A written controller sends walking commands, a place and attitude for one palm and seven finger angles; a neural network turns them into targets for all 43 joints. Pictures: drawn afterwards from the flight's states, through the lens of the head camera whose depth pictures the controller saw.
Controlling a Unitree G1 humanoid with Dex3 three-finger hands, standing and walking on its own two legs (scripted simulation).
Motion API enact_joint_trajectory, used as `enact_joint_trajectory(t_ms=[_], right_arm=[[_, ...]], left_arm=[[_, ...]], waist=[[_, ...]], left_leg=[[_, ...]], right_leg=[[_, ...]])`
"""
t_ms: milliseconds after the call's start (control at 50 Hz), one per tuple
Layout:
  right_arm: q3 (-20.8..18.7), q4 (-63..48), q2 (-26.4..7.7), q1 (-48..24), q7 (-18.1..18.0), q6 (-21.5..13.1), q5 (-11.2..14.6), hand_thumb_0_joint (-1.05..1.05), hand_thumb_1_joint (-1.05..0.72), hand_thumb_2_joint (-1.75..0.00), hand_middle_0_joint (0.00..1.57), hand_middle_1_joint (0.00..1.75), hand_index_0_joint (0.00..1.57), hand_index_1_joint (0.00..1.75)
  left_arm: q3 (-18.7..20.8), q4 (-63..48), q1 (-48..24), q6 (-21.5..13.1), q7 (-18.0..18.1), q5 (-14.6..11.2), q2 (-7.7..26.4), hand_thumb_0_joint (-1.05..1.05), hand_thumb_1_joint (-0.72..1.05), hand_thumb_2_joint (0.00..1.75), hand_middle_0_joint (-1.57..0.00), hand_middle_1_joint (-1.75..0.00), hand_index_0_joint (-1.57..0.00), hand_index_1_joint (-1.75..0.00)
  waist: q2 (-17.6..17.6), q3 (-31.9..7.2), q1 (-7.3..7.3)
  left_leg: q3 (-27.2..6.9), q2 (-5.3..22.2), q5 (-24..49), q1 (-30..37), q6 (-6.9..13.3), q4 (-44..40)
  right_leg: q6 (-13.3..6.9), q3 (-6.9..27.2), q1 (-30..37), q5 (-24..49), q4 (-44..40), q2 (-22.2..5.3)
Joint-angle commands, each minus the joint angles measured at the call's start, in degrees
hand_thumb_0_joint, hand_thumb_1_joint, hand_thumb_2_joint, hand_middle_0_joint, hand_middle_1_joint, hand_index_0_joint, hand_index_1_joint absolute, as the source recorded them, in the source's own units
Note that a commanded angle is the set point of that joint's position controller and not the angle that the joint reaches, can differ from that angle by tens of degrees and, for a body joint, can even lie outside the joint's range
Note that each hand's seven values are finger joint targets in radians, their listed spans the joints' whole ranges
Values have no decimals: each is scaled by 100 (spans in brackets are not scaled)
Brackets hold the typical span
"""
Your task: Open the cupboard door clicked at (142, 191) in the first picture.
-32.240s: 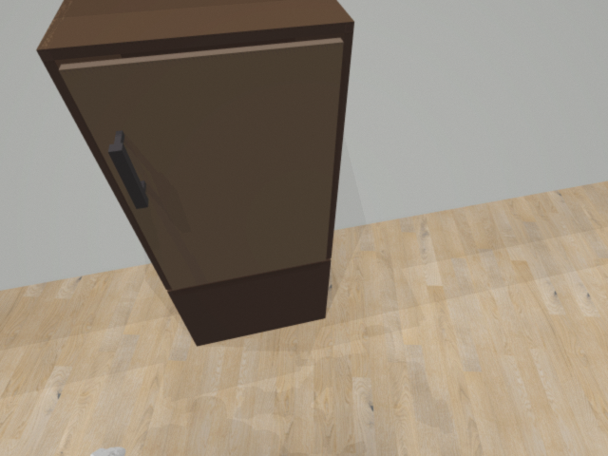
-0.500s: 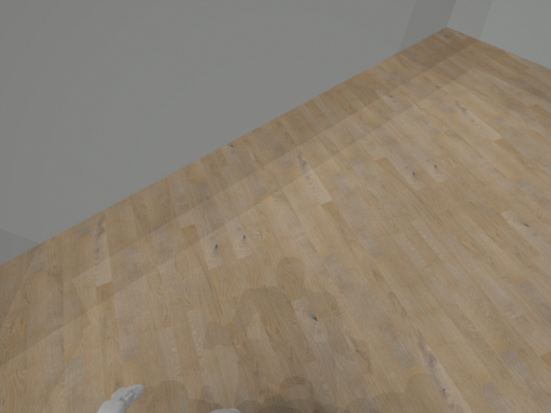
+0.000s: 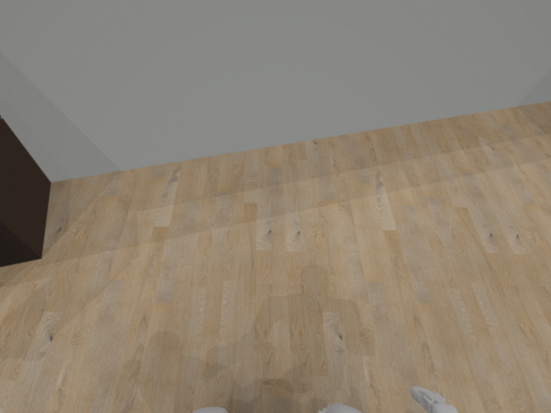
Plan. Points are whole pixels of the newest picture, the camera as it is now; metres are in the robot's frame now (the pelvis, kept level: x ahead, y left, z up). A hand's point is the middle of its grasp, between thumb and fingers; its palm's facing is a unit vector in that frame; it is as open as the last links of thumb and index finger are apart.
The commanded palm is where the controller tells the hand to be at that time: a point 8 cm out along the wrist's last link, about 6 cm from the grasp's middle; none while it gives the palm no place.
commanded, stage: turn to face it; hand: left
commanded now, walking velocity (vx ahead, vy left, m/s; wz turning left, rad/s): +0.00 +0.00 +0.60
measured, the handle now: out of the picture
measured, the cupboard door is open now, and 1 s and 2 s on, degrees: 39 39 39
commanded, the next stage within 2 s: take the last steps up to it in 1.52 s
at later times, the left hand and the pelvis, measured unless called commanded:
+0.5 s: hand out of the picture +0.05 +0.15 -0.14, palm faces +0.27 -0.93 -0.25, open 7.4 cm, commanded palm none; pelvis +0.01 -0.05 +0.02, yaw +17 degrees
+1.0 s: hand out of the picture +0.00 +0.20 -0.14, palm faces +0.55 -0.79 -0.27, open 7.4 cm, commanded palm none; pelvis +0.03 -0.04 +0.01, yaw +33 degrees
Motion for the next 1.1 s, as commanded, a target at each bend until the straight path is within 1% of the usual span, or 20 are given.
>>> enact_joint_trajectory(t_ms=[0,140,220,240,260,280,360,540,600,620,640,660,700,780,900,980,1000,1020,1040,1080], right_arm=[[-309,-294,-1242,217,-173,-73,-33,0,-90,-90,20,30,20,30],[-369,-274,-1268,331,-133,-41,-54,0,-90,-90,20,30,20,30],[-398,-386,-1157,52,-117,-1,7,0,-90,-90,20,30,20,30],[-374,-434,-911,101,-83,-8,56,0,-90,-90,20,30,20,30],[-314,-570,-531,117,-50,-23,68,0,-90,-90,20,30,20,30],[-372,-473,-832,66,-55,34,3,0,-90,-90,20,30,20,30],[-307,-173,-580,253,76,159,10,0,-90,-90,20,30,20,30],[-145,-282,-338,-315,100,63,64,0,-90,-90,20,30,20,30],[-190,-220,-545,149,75,8,38,0,-90,-90,20,30,20,30],[-277,-132,-830,577,69,-37,8,0,-90,-90,20,30,20,30],[-447,-120,-1521,954,38,-64,-42,0,-90,-90,20,30,20,30],[-489,-2,-1794,1348,-26,-23,-21,0,-90,-90,20,30,20,30],[-431,-64,-1538,1080,-169,-57,-35,0,-90,-90,20,30,20,30],[-299,-235,-1204,402,-189,-127,-36,0,-90,-90,20,30,20,30],[-348,-228,-1246,386,-141,-58,-53,0,-90,-90,20,30,20,30],[-389,-318,-1219,73,-127,-5,-19,0,-90,-90,20,30,20,30],[-379,-348,-1072,67,-107,-8,21,0,-90,-90,20,30,20,30],[-341,-420,-729,194,-67,-19,78,0,-90,-90,20,30,20,30],[-342,-531,-669,86,-37,-11,65,0,-90,-90,20,30,20,30],[-393,-295,-793,108,-13,121,11,0,-90,-90,20,30,20,30]], left_arm=[[93,-606,-329,-184,-62,9,377,0,90,90,-20,-30,-20,-30],[32,-702,-319,-230,-43,-29,264,0,90,90,-20,-30,-20,-30],[77,-599,288,-338,6,-53,369,0,90,90,-20,-30,-20,-30],[153,-571,514,-411,49,11,732,0,90,90,-20,-30,-20,-30],[234,-568,546,-441,91,84,1206,0,90,90,-20,-30,-20,-30],[179,-571,443,-451,108,26,1101,0,90,90,-20,-30,-20,-30],[8,-816,-490,-437,117,10,527,0,90,90,-20,-30,-20,-30],[170,-456,367,-423,96,66,860,0,90,90,-20,-30,-20,-30],[222,-485,228,-399,46,4,947,0,90,90,-20,-30,-20,-30],[212,-548,115,-378,23,-39,858,0,90,90,-20,-30,-20,-30],[124,-776,4,-346,-32,-70,447,0,90,90,-20,-30,-20,-30],[14,-1031,-420,-290,-1,-22,315,0,90,90,-20,-30,-20,-30],[49,-945,-758,-230,50,-27,318,0,90,90,-20,-30,-20,-30],[64,-597,-342,-197,-46,-12,318,0,90,90,-20,-30,-20,-30],[20,-723,-445,-204,-28,-40,262,0,90,90,-20,-30,-20,-30],[46,-649,72,-300,0,-67,308,0,90,90,-20,-30,-20,-30],[86,-603,326,-362,26,-52,463,0,90,90,-20,-30,-20,-30],[192,-587,493,-430,82,43,938,0,90,90,-20,-30,-20,-30],[207,-655,435,-415,101,71,1259,0,90,90,-20,-30,-20,-30],[101,-735,-136,-414,125,3,835,0,90,90,-20,-30,-20,-30]], waist=[[1316,-523,-160],[1236,-696,-184],[1182,-858,148],[233,-989,267],[-1435,-859,307],[-1332,-797,276],[-754,-462,-230],[-900,-737,240],[-698,-897,-64],[-114,-1132,-351],[1728,-1315,-562],[1877,-1274,-739],[1775,-1006,-626],[1129,-782,-167],[1235,-686,-196],[1272,-784,73],[832,-865,209],[-546,-1018,268],[-1299,-813,304],[-1009,-442,15]], left_leg=[[-1564,1357,1965,679,713,-1758],[-1809,1135,2107,638,707,-1481],[-1879,782,1890,-135,391,-825],[-1466,302,915,-888,50,-58],[-463,-546,-1383,-1813,-390,1464],[-810,-195,-1666,-1647,-334,2751],[-516,125,-407,-1501,-517,3526],[244,32,-797,-756,-458,690],[398,-81,162,331,-325,-575],[24,234,1218,1338,-153,-1141],[-2110,1784,3169,2312,571,-1311],[-2656,2508,4212,2110,1241,-1408],[-2343,2030,3367,1545,1150,-1464],[-1509,1340,3109,1123,747,-1525],[-1755,1184,2521,738,734,-1486],[-2000,929,2190,26,533,-1039],[-1879,650,1645,-419,291,-636],[-1144,-67,88,-1411,-139,500],[-542,-479,-1714,-1592,-381,1986],[-816,-42,-1118,-1524,-366,3520]], right_leg=[[142,716,-879,675,804,126],[109,491,58,639,-1094,581],[12,425,1600,1717,-3009,665],[-198,1226,2435,1860,-3804,-137],[-889,2720,2687,2645,-4127,-1741],[-1204,2761,1916,2798,-4132,-2069],[-880,842,1473,3441,-3809,-1001],[-941,212,2459,5173,-3090,-1319],[-596,-193,1922,4770,-2389,-1253],[-340,-376,1185,4033,-1538,-1117],[103,-532,-509,650,-189,-237],[105,119,-1010,-941,534,39],[98,699,-1212,-292,1014,36],[165,741,-812,660,635,170],[140,577,-70,647,-838,502],[41,432,1278,1434,-2486,737],[-13,629,1987,1896,-3357,496],[-414,1924,2799,2066,-4006,-826],[-1085,2808,2239,2755,-4212,-2067],[-1204,2255,1354,2359,-4175,-1607]])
